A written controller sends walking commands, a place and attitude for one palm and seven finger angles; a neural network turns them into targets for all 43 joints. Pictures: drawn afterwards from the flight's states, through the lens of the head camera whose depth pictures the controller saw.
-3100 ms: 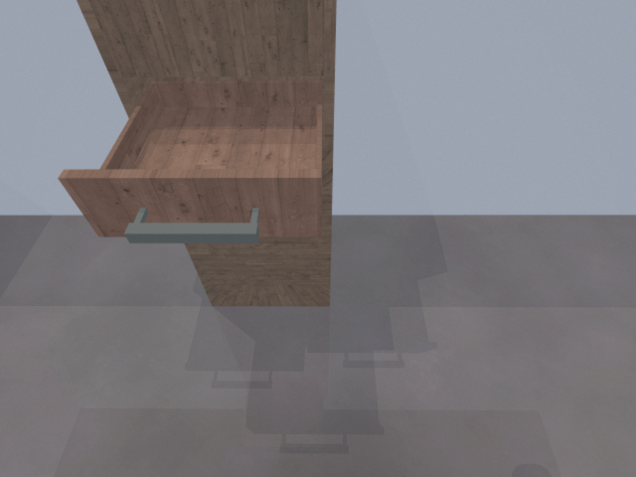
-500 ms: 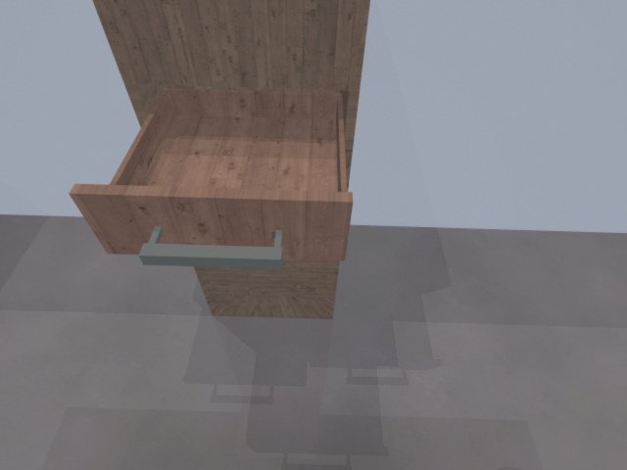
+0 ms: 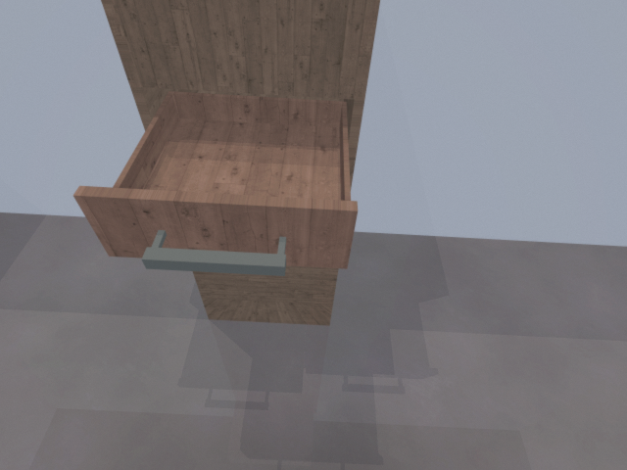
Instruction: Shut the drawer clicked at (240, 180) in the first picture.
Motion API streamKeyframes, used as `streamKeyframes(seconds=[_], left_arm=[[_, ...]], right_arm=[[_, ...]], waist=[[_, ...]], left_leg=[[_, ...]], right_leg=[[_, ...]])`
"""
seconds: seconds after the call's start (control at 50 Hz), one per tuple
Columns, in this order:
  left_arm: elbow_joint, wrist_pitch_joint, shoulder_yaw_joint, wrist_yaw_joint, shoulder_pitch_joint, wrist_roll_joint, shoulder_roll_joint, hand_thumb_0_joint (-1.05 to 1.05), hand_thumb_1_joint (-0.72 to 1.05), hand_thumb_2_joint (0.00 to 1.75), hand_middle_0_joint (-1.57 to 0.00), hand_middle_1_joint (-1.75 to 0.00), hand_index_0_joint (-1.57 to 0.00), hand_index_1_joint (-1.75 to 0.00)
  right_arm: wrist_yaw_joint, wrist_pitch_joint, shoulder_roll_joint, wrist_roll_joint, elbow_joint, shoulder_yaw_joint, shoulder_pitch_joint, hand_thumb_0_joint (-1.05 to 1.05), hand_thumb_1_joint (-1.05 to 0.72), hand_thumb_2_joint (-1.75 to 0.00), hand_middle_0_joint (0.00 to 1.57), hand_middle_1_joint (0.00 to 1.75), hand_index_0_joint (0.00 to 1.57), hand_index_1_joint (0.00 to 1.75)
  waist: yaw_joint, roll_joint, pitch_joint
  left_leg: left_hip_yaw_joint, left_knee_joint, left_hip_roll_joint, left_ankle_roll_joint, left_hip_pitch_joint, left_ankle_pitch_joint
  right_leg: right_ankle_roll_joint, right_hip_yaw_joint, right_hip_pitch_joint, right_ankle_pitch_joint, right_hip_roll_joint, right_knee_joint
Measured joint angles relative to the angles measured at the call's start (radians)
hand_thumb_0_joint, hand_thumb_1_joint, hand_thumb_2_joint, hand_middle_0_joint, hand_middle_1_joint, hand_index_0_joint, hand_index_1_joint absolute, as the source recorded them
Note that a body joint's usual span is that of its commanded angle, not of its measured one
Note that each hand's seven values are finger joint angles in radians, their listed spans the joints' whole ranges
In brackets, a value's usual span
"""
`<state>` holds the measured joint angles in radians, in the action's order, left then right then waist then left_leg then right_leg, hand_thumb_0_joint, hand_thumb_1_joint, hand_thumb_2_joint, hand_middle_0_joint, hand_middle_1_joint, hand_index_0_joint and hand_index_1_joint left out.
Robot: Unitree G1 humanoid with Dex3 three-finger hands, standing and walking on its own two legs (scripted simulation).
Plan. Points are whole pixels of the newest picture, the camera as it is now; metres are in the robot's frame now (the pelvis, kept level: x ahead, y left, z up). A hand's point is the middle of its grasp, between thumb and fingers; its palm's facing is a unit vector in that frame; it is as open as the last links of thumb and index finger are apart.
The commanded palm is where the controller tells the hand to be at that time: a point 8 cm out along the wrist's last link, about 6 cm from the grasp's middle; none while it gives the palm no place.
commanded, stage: look again from close up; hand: left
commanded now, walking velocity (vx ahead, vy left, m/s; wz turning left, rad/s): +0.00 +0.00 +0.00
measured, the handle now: (218, 250) +0.39 +0.17 +0.04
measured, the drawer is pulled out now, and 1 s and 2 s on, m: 0.29 0.29 0.29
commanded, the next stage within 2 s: shuffle to correct the standing spot in 0.34 s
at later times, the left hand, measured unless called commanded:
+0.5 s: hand out of the picture -0.01 +0.16 -0.18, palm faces +0.02 -0.99 -0.17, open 7.3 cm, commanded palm none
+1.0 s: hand out of the picture -0.02 +0.13 -0.19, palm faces +0.07 -0.99 -0.12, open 7.3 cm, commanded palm none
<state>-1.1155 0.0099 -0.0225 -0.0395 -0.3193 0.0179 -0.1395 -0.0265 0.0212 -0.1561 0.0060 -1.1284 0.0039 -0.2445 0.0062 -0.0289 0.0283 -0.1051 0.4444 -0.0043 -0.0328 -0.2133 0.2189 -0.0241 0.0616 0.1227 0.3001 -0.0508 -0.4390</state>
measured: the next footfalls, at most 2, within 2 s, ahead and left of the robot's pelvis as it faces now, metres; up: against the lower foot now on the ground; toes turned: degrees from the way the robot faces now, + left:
right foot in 1.20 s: +0.16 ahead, -0.15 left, +0.00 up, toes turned -2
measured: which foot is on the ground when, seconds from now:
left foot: down 0.00-1.00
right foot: down 0.00-0.94, up 0.96-1.00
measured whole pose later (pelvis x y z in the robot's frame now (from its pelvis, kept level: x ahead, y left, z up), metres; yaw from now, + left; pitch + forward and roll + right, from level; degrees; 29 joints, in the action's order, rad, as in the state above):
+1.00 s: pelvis +0.08 -0.01 -0.02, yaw +0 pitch -1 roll +0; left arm -1.16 -0.01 0.01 -0.04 -0.46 0.02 -0.10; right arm -0.04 0.05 -0.14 0.02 -1.08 -0.02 -0.26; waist 0.01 -0.06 0.05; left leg -0.17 0.65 -0.02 -0.07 -0.28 0.35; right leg 0.02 0.05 0.22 0.55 -0.04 -0.89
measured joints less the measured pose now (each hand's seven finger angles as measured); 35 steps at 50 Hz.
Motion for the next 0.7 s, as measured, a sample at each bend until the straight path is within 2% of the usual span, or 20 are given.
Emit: streamKeyframes(seconds=[0.5, 0.7], left_arm=[[-0.001, 0.004, 0.006, 0.000, 0.002, -0.001, -0.010, 0.00, 0.91, 0.90, -0.20, -0.30, -0.20, -0.30], [-0.002, -0.002, 0.024, 0.020, -0.053, 0.012, -0.006, 0.00, 0.91, 0.90, -0.20, -0.30, -0.20, -0.30]], right_arm=[[0.000, -0.001, 0.011, 0.001, -0.024, 0.005, -0.018, 0.01, -0.93, -0.90, 0.20, 0.30, 0.20, 0.30], [0.010, -0.010, 0.033, 0.009, -0.021, -0.014, -0.080, 0.00, -0.91, -0.90, 0.20, 0.30, 0.20, 0.30]], waist=[[-0.005, 0.004, -0.004], [-0.008, -0.001, -0.031]], left_leg=[[0.005, -0.023, -0.003, 0.008, 0.019, -0.005], [0.008, 0.056, -0.003, 0.017, -0.003, 0.064]], right_leg=[[0.006, 0.005, -0.021, -0.004, 0.005, 0.024], [0.023, 0.006, 0.011, 0.084, -0.001, -0.082]])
